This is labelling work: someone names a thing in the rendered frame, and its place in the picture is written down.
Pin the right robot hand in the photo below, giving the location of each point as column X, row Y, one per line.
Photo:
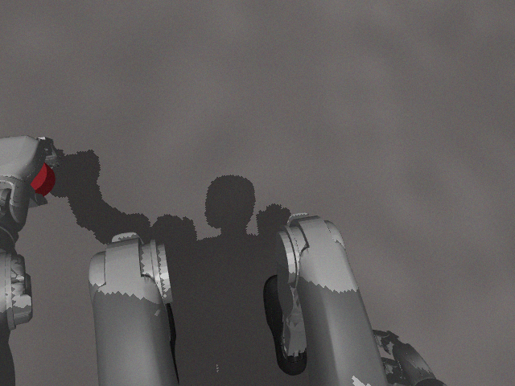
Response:
column 408, row 367

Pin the tin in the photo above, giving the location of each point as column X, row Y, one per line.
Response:
column 44, row 180

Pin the left robot foot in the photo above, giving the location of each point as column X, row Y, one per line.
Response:
column 173, row 336

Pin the left robot arm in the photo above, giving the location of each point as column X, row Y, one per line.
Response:
column 15, row 283

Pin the left robot hand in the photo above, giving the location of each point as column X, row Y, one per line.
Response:
column 22, row 157

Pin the right robot foot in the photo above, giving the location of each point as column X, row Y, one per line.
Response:
column 289, row 364

